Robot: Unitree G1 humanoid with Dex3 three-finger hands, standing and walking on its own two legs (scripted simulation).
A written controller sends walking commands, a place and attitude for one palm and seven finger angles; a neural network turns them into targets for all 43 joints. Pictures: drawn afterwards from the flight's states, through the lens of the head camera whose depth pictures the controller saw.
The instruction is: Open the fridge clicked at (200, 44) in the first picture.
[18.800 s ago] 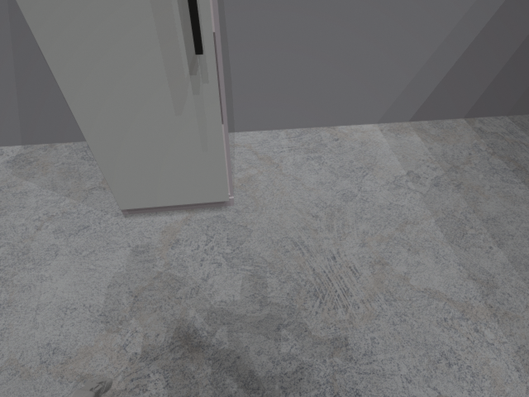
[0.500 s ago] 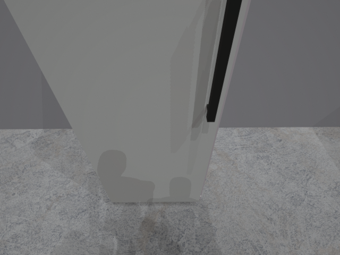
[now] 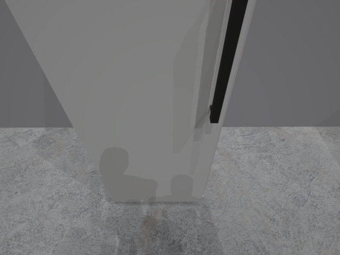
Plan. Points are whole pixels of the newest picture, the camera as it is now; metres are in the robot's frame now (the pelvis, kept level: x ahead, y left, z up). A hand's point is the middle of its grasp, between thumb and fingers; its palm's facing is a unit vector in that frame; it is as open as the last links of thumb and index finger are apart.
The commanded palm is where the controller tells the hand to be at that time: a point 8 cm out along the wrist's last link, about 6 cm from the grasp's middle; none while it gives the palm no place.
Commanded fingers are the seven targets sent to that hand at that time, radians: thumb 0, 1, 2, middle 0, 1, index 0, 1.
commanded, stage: look again from close up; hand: right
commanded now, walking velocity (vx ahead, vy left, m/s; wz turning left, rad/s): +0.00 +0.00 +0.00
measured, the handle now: (226, 51) +0.49 -0.10 +0.25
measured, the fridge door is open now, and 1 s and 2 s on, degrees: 0 0 0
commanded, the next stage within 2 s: raise the hand to about handle height in 0.18 s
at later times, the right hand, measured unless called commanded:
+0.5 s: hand (260, 217) +0.21 -0.18 +0.02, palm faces +0.18 +0.98 -0.06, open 7.7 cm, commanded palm +0.11 -0.23 -0.03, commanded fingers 0.00 -0.62 -0.78 0.22 0.48 0.22 0.48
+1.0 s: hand (268, 223) +0.19 -0.18 +0.04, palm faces -0.11 +0.99 -0.12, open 10.4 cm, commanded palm +0.15 -0.25 +0.07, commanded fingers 0.00 -0.04 -0.53 0.26 0.86 0.26 0.86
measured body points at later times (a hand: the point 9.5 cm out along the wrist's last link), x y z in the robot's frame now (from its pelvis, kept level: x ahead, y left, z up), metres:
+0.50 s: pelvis -0.01 +0.00 -0.01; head -0.02 +0.01 +0.44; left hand +0.13 +0.24 -0.12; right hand +0.20 -0.23 +0.03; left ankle -0.02 +0.14 -0.74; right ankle +0.05 -0.08 -0.74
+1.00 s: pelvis -0.02 +0.04 -0.04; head +0.00 +0.05 +0.41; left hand +0.19 +0.25 -0.11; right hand +0.19 -0.23 +0.05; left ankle -0.02 +0.14 -0.74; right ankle +0.04 -0.08 -0.74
